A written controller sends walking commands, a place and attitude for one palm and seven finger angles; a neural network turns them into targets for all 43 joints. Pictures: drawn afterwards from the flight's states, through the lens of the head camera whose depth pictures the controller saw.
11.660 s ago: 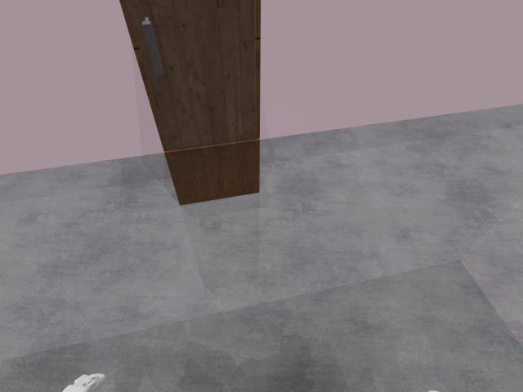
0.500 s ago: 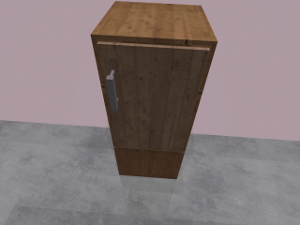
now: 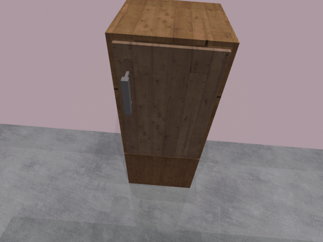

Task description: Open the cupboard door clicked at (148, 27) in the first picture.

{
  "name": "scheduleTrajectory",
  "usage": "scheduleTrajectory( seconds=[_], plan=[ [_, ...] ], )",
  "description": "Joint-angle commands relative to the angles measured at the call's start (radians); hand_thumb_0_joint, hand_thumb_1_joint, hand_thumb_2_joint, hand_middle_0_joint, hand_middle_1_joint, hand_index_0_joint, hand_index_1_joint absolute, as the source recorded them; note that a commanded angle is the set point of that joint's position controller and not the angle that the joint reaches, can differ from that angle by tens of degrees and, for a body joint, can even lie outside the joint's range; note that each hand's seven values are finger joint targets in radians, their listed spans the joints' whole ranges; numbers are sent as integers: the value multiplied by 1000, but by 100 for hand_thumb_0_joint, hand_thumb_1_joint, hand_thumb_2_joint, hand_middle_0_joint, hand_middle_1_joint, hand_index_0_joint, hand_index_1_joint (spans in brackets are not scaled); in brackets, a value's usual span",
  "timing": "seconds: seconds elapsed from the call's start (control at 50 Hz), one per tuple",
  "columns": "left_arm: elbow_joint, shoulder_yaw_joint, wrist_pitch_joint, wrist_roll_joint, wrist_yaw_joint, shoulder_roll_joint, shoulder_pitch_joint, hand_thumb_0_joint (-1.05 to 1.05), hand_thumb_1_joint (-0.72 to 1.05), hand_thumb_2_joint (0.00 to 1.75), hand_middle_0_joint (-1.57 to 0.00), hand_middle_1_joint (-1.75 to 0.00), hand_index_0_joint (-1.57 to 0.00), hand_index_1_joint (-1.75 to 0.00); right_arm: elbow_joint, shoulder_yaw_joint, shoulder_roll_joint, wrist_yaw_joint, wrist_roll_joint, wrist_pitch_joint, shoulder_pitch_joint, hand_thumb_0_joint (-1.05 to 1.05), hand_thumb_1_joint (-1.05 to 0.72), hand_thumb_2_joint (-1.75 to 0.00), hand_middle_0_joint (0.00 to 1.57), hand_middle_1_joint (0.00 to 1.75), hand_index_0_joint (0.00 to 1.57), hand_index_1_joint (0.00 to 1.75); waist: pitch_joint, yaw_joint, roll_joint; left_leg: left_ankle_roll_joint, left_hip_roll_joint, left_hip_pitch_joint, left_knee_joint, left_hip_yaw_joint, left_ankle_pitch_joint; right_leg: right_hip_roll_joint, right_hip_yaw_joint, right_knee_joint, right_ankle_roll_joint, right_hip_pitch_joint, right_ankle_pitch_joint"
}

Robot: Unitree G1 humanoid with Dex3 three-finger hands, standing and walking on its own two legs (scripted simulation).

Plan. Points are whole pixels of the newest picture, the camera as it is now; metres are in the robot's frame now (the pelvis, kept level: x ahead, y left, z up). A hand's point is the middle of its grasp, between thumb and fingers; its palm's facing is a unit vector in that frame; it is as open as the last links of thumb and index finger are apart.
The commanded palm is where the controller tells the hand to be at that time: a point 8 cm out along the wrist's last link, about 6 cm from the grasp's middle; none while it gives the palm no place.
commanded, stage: look again from close up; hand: left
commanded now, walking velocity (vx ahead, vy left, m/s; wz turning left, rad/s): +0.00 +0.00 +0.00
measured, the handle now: (127, 93) +0.58 +0.16 +0.04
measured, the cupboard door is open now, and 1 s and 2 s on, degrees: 0 0 0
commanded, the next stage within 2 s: raise the hand with hooked fingers in 0.18 s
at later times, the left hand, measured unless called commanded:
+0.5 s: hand (84, 229) +0.16 +0.19 -0.02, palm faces +0.25 -0.96 -0.10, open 7.5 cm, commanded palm +0.10 +0.23 -0.06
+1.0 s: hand (81, 218) +0.18 +0.20 -0.03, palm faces -0.01 -1.00 -0.07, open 10.4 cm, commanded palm +0.15 +0.27 -0.01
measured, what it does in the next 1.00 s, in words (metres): lowers itself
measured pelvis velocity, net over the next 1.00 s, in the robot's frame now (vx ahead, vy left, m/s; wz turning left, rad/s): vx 0.00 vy -0.02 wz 0.11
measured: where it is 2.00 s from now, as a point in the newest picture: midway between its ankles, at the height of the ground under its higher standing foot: outside the picture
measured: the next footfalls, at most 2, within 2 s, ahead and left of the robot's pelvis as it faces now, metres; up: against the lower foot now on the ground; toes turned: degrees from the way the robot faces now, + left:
none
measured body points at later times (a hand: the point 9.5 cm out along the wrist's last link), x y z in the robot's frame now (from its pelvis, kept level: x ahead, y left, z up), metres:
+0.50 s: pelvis -0.03 +0.00 -0.03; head -0.04 -0.01 +0.42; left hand +0.14 +0.24 -0.02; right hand +0.08 -0.26 -0.13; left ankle +0.04 +0.08 -0.74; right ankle +0.03 -0.12 -0.74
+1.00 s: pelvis +0.00 -0.02 -0.09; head +0.05 +0.01 +0.36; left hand +0.18 +0.26 -0.02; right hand +0.22 -0.19 -0.16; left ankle +0.04 +0.08 -0.74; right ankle +0.03 -0.12 -0.74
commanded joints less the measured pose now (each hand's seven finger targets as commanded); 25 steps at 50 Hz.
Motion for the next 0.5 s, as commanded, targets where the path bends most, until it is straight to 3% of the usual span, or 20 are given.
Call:
scheduleTrajectory(
  seconds=[0.0,0.24,0.26,0.28,0.3,0.32,0.34,0.36,0.38,0.42,0.44,0.46,0.48],
  plan=[
    [-15,22,-13,4,12,65,74,0,90,90,-20,-30,-20,-30,-25,-23,-107,-9,6,-14,41,0,-90,-90,20,30,20,30,70,-3,23,-29,124,-71,-189,-174,-209,-59,86,-78,-28,-23,-47],
    [13,28,-12,10,15,31,120,0,90,90,-20,-30,-20,-30,-4,-32,-83,-10,5,-6,66,0,-90,-90,20,30,20,30,89,-1,23,-26,129,-110,-202,-184,-290,-49,82,-67,-23,-57,-101],
    [30,9,-18,20,42,80,103,0,90,90,-20,-30,-20,-30,-87,-16,-125,-3,0,-18,-46,0,-90,-90,20,30,20,30,164,28,-19,-63,112,-154,1,-83,-160,-78,85,-45,-46,-102,-23],
    [-1546,31,-243,-180,39,240,-627,0,88,89,-20,-32,-20,-32,-468,-18,-291,-51,37,-170,-16,0,-90,-90,20,30,20,30,-388,-152,190,-59,37,197,-62,-141,-107,37,1,88,-43,-54,-73],
    [-1324,74,-187,-127,113,229,-286,0,85,88,-20,-33,-20,-33,-389,20,-223,-73,72,-276,-88,0,-90,-90,20,30,20,30,-389,-44,235,-65,76,129,-120,-209,-291,51,-4,178,-60,-122,-180],
    [-1144,-6,-53,-131,153,73,23,0,83,87,-21,-34,-21,-34,-382,5,-173,-68,90,-310,-86,0,-90,-90,20,30,20,30,-167,-50,178,-98,93,-49,-178,-272,-428,71,-34,233,-48,-240,-239],
    [-1112,-99,-28,-169,137,-61,62,0,81,86,-21,-36,-21,-36,-365,2,-197,-64,106,-319,-67,0,-90,-90,20,30,20,30,-51,-58,123,-76,71,-130,-146,-254,-468,70,-32,239,-44,-260,-199],
    [-1235,-124,-69,-198,118,-59,13,0,78,85,-21,-37,-21,-37,-420,-10,-222,-70,114,-345,-90,0,-90,-90,20,30,20,30,13,-56,136,-59,55,-163,-83,-242,-457,63,-21,203,-41,-264,-216],
    [-1255,-124,-109,-206,107,-27,29,0,76,84,-21,-39,-21,-39,-435,-8,-241,-74,107,-370,-93,0,-90,-90,20,30,20,30,-4,-67,96,-57,40,-177,-24,-229,-449,58,-6,170,-38,-278,-269],
    [-1173,-115,-197,-203,65,-27,6,0,71,82,-21,-42,-21,-42,-488,-14,-253,-61,76,-390,-91,0,-90,-90,20,30,20,30,21,-94,-60,-61,2,-245,102,-229,-435,54,12,168,-32,-395,-399],
    [-1073,-68,-257,-198,31,-6,-35,0,69,81,-22,-43,-22,-43,-496,-30,-255,-52,58,-386,-100,0,-90,-90,20,30,20,30,47,-95,-195,-66,-1,-321,171,-228,-442,56,13,198,-32,-487,-466],
    [-963,-16,-330,-211,-28,6,32,0,67,80,-22,-45,-22,-45,-514,-46,-256,-39,46,-383,-116,0,-90,-90,20,30,20,30,37,-55,-266,-72,-6,-397,242,-202,-427,57,18,237,-36,-543,-530],
    [-902,17,-402,-226,-102,22,109,0,64,79,-22,-47,-22,-47,-543,-58,-258,-22,35,-379,-127,0,-90,-90,20,30,20,30,-4,-20,-294,-73,-18,-466,316,-165,-378,52,41,271,-43,-557,-568]
  ],
)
